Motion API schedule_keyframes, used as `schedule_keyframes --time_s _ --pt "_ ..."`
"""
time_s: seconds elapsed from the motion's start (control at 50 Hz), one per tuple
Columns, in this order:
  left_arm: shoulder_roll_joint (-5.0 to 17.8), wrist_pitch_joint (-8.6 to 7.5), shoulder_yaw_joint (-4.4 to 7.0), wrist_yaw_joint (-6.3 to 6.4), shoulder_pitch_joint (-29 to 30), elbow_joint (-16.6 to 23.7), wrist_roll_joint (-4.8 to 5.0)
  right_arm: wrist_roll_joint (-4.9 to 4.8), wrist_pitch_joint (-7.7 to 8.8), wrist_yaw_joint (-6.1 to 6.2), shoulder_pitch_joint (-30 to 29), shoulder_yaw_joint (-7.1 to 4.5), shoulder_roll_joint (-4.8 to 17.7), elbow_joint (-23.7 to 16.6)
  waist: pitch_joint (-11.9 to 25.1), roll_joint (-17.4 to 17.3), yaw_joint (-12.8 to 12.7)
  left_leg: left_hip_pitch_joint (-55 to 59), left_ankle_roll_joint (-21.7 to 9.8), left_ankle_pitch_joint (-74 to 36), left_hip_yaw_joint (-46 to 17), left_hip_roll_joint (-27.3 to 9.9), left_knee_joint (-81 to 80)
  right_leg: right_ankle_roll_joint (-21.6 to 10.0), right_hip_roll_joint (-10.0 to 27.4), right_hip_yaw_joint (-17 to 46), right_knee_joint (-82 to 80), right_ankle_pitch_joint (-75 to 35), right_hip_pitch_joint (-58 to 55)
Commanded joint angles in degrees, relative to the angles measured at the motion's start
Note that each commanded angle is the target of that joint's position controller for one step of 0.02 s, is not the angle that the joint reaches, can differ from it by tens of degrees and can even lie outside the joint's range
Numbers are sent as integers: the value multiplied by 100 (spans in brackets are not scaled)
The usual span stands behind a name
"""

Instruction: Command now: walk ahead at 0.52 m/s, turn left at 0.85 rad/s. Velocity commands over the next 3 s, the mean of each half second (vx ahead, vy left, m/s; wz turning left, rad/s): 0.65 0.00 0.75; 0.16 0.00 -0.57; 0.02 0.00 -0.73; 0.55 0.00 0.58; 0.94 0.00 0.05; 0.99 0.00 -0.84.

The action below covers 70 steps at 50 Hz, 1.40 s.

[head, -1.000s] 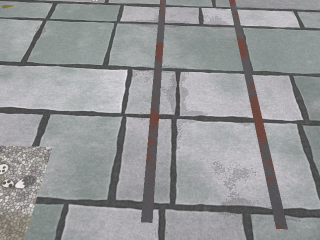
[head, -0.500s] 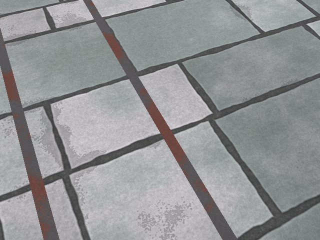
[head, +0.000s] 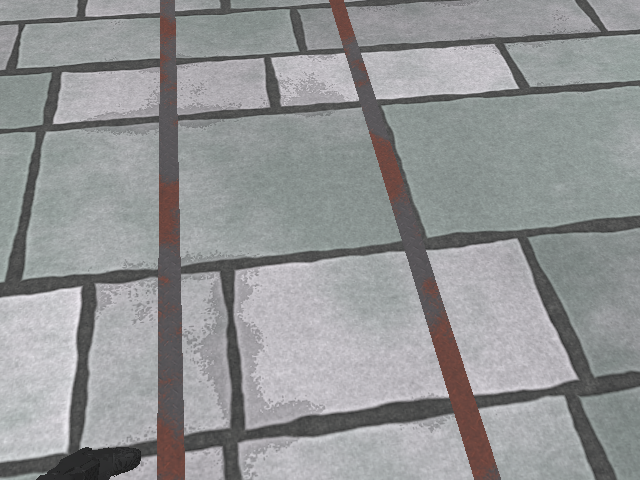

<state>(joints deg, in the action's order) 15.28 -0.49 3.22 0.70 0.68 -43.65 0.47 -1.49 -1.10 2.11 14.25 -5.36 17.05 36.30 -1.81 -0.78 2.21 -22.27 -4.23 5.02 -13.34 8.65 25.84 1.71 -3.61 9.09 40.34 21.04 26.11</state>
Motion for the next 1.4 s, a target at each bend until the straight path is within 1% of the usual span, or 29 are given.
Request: schedule_keyframes --time_s 0.02,0.06,0.08,0.1,0.12,0.14,0.18,0.32,0.38,0.4,0.46,0.48,0.5,0.52,0.54,0.56,0.6,0.66,0.76,0.88,0.9,0.92,0.94,0.96,0.98,1.02,1.16,1.34,1.4 --pt "524 -218 183 -24 -343 239 38 -44 31 67 -232 -262 941 -523 747 -1027 -272 26 -506 3227 -1841 -1110 -1307 22 -144 -353 -697 -248 -1035" --pt "570 -349 242 -25 -842 109 59 -54 5 27 -650 -183 750 -718 582 -939 -584 -555 -255 3117 -1686 -925 -981 -103 26 -430 -1567 -627 -1889" --pt "673 -249 170 -18 -1671 -88 -254 438 -60 -264 -961 -241 944 -702 480 -423 -914 -1375 73 3041 -1114 -403 -421 -239 45 -689 -1943 -34 -2804" --pt "1107 -261 281 54 -2094 -120 -327 345 -25 -315 -1093 -146 457 -892 402 683 -1084 -2460 314 3011 -255 98 1073 -444 1187 331 -2484 806 -3568" --pt "1690 -272 390 96 -1554 150 -463 207 19 -347 -927 8 101 -1066 422 1864 -750 -3400 299 2511 477 265 2692 -939 2703 2802 -3178 2542 -3480" --pt "1438 -299 371 95 -1163 279 -455 389 80 -402 -988 -27 536 -1045 260 891 -544 -3413 260 1688 503 -559 3431 -1120 2909 3039 -3182 2738 -2909" --pt "1038 -365 235 41 -1286 220 -279 442 105 -571 -870 -52 645 -919 281 401 -414 -3121 291 1097 549 -755 3840 -897 2309 1840 -2992 1925 -2741" --pt "842 -539 159 -85 -2699 -246 -307 443 -10 -834 -1708 132 518 -1065 -486 632 -863 -3487 300 556 1180 -1099 4146 -654 1784 -521 -3135 -680 -2896" --pt "781 -507 99 -70 -2712 -328 -272 430 124 -899 -2163 329 148 -1160 -770 722 -874 -2073 232 406 1736 -932 2304 -568 1543 -1263 -3043 -2972 -2141" --pt "1127 -427 152 16 -2541 -281 73 -263 348 -718 -2094 357 -135 -1219 -549 867 -793 -1696 228 556 1652 -832 1927 -685 1539 -1274 -2585 -4340 -2349" --pt "1524 -400 182 79 -2779 -553 208 -53 525 -574 -1085 135 469 -975 355 1045 56 695 -178 -213 1865 -282 491 -685 1767 -1217 -1367 -7213 -2368" --pt "1465 -466 151 57 -2710 -581 216 27 497 -470 -243 8 716 -696 692 1135 557 2117 -379 -1333 1604 -502 34 -536 1594 -1226 -478 -6934 -1713" --pt "1067 -586 16 2 -2557 -317 -14 234 416 -315 676 -78 1167 -449 1471 511 843 4299 -709 -3669 340 -1805 737 -250 1112 -1143 1401 -3108 -4" --pt "492 -653 -177 -96 -3512 -363 -32 514 397 -241 834 2 1435 -530 3281 -935 424 5745 -1797 -6249 -1957 -4071 1093 1 294 -261 3767 1896 1048" --pt "1284 -645 85 -98 -3146 -522 128 456 339 -237 1003 -4 1071 -454 3657 -299 808 5025 -1723 -6221 -1318 -3644 926 21 496 483 4047 1874 711" --pt "1140 -584 100 -78 -2662 -232 320 332 356 -275 530 34 991 -294 2571 -624 475 4286 -1562 -5239 -565 -3357 542 78 702 89 3761 1469 1325" --pt "780 -352 70 92 -2464 -297 201 121 451 -270 -253 159 423 -152 1177 -354 -34 2543 -1074 -3649 263 -2706 -180 239 1036 -409 3157 674 1275" --pt "274 47 63 185 -2880 -277 153 241 536 -300 -1129 145 225 -145 573 -569 -628 682 -914 -2959 1281 -2599 -996 388 1035 -686 3104 192 400" --pt "285 105 120 57 -2182 260 7 220 506 -64 -1469 53 374 86 504 -654 -601 701 -669 -2132 2298 -2381 -1050 179 1117 -876 1142 -1669 143" --pt "696 300 339 -216 -1906 745 20 -133 311 -71 -1471 -96 650 326 348 -397 -634 1250 -228 -1695 2462 -2737 55 -412 777 -1376 -43 -1218 -318" --pt "826 287 431 -176 -2168 714 -7 -164 282 -83 -1412 -98 592 367 451 -172 -758 1181 -8 -1823 2617 -2526 781 -616 534 -1487 -439 -1385 -818" --pt "1294 244 617 -84 -2642 639 -38 -69 244 -115 -1110 -96 519 398 495 754 -888 610 372 -994 2747 -2008 2234 -960 538 -913 -1024 -3493 -1645" --pt "1963 216 727 4 -2419 835 -34 259 216 -153 -874 7 192 176 517 2443 -397 -1187 925 3217 2604 -877 4250 -1860 1651 1379 -1242 -5849 -2603" --pt "1874 51 641 -98 -2366 1106 -226 252 219 -175 -826 24 359 128 1776 1952 -459 -1649 871 3648 1046 -481 5284 -2593 2272 3106 -1918 -3976 -3066" --pt "1690 -64 599 -176 -2114 1217 -174 87 237 -178 -1162 -11 563 97 1691 1081 -551 -1858 677 3208 694 -624 5337 -2403 2238 2898 -2204 -2741 -2972" --pt "1287 -54 489 -78 -1561 1293 91 153 237 -74 -1476 -19 528 120 967 285 -322 -1887 506 2293 563 -901 4573 -1783 1787 2228 -2262 -1458 -2158" --pt "1281 213 518 261 -1290 1645 20 118 180 -97 -1477 17 306 347 1019 500 -223 -1024 810 1421 517 -494 2532 -1382 1084 1718 -2119 -1663 -1660" --pt "1218 359 479 151 -957 1866 -1 94 327 -191 -1246 -82 580 469 905 1115 -366 -125 705 1243 473 -484 1023 -1194 829 2351 -1742 -1401 -1482" --pt "944 355 322 103 -937 1817 18 193 381 -273 -813 -91 644 580 1027 846 -228 1009 433 39 590 -861 -271 -914 569 2009 -1131 -1486 -1227"
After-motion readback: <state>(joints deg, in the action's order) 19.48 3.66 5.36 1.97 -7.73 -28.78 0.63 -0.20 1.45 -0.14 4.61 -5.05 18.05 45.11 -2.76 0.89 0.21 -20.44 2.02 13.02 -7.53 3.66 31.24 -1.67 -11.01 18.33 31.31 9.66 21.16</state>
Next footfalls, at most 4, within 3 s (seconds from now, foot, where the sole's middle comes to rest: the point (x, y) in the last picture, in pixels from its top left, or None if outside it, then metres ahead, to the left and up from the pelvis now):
0.10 right None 0.12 -0.15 -0.78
0.50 left None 0.36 0.23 -0.78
0.92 right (303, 426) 0.56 0.02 -0.78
1.42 left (210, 404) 0.61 0.22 -0.78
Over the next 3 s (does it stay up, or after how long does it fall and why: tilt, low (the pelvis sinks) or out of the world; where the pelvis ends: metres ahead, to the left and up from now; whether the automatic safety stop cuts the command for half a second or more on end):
stays up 1.58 0.32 -0.02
